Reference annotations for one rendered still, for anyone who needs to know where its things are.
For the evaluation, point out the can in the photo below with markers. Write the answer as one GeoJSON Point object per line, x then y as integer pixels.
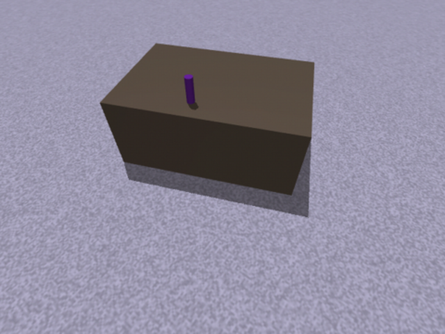
{"type": "Point", "coordinates": [190, 95]}

